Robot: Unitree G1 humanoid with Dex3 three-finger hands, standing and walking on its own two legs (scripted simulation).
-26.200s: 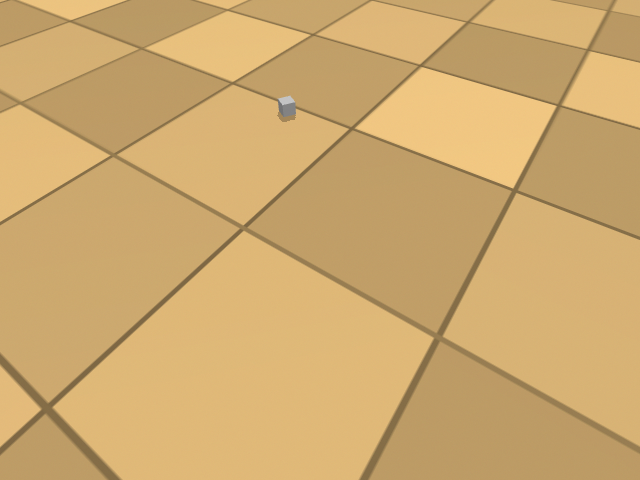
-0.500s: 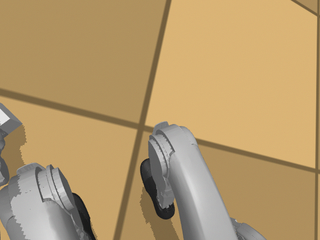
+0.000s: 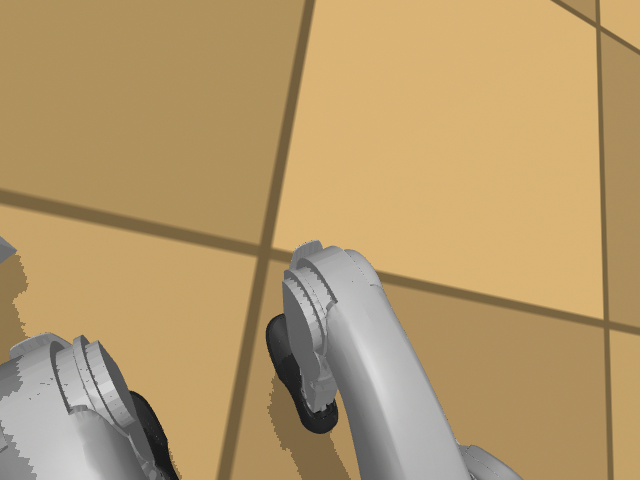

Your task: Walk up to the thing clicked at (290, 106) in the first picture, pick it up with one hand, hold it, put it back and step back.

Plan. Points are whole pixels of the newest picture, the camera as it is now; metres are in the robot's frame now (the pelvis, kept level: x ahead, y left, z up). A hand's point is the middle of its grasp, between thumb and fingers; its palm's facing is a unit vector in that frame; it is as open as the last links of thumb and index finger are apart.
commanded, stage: open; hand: left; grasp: from above
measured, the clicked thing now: out of the picture +0.44 +0.30 -0.27
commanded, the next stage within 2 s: withdraw in 0.78 s
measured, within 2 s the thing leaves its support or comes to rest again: neither
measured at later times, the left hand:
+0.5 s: hand out of the picture +0.43 +0.31 -0.23, palm faces -0.34 -0.27 -0.90, open 12.0 cm
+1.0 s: hand out of the picture +0.43 +0.31 -0.23, palm faces -0.34 -0.28 -0.90, open 12.5 cm
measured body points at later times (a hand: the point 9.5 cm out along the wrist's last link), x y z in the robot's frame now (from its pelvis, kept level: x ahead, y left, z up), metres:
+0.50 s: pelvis +0.00 +0.00 +0.00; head +0.27 +0.09 +0.35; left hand +0.45 +0.32 -0.18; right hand +0.01 -0.25 -0.06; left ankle +0.07 +0.13 -0.27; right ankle +0.12 -0.12 -0.27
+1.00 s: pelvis +0.00 +0.00 +0.01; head +0.27 +0.10 +0.35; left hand +0.44 +0.32 -0.17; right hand +0.01 -0.25 -0.06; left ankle +0.07 +0.13 -0.27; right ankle +0.12 -0.12 -0.27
